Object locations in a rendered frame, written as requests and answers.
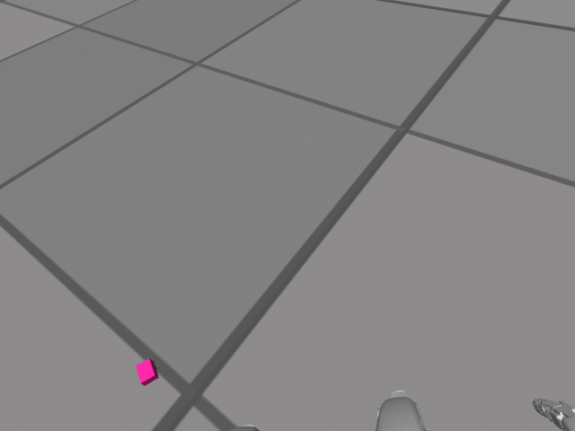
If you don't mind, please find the small box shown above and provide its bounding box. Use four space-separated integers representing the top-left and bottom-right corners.
136 358 158 385

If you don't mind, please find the right robot hand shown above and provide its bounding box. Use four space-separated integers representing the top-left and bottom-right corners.
533 399 575 431

